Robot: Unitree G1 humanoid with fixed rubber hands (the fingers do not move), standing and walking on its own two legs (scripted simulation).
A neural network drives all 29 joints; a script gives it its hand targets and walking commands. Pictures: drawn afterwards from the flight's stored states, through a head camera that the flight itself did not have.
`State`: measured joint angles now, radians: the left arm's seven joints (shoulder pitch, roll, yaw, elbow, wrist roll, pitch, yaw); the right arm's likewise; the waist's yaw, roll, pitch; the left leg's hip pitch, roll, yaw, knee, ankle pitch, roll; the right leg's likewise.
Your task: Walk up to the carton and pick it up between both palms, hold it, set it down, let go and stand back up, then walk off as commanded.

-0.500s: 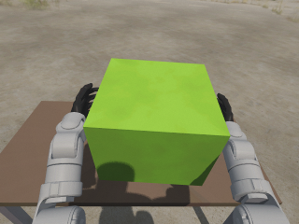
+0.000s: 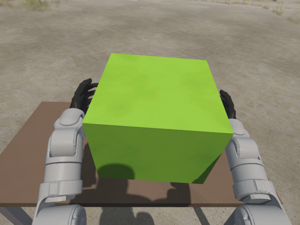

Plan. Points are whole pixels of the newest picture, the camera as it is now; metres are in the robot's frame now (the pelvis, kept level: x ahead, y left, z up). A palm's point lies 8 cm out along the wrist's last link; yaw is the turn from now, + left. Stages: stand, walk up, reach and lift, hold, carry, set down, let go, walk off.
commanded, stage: hold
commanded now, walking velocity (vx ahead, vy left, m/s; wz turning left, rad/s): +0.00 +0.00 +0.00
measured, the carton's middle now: (155, 115) +0.39 +0.00 +0.14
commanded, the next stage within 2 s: none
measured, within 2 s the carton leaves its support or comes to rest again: neither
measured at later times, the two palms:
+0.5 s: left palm (76, 106) +0.34 +0.20 +0.21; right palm (227, 118) +0.35 -0.19 +0.18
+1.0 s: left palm (77, 106) +0.34 +0.20 +0.21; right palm (227, 118) +0.35 -0.19 +0.18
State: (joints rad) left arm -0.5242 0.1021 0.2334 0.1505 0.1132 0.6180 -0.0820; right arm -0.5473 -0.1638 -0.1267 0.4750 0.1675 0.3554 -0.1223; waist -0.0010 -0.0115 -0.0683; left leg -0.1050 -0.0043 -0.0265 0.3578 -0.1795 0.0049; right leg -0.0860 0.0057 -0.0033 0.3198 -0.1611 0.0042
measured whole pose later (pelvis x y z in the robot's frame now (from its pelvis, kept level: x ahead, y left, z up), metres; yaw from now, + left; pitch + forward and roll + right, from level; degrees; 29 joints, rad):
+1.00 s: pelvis -0.01 +0.00 +0.00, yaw +0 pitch -5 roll +0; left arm -0.58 0.10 0.27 0.17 0.11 0.66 -0.10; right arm -0.58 -0.17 -0.13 0.48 0.17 0.39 -0.13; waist 0.00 -0.01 -0.07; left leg -0.10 0.00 -0.03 0.36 -0.17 0.00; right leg -0.08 0.01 0.00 0.32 -0.15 0.00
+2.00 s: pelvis -0.01 +0.00 +0.00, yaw +0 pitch -5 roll +0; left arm -0.58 0.10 0.27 0.19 0.11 0.66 -0.10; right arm -0.58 -0.17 -0.13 0.49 0.17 0.39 -0.13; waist 0.00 -0.01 -0.07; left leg -0.10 0.00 -0.03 0.36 -0.17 0.00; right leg -0.08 0.01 0.00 0.32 -0.15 0.00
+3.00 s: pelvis +0.01 +0.00 +0.00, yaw +0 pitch -5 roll +0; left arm -0.60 0.10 0.30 0.33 0.17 0.41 -0.15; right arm -0.58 -0.14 -0.13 0.64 0.07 0.12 -0.13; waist 0.00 -0.01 -0.04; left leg -0.07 0.00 -0.03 0.33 -0.18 0.00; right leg -0.05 0.01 0.00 0.29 -0.17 0.00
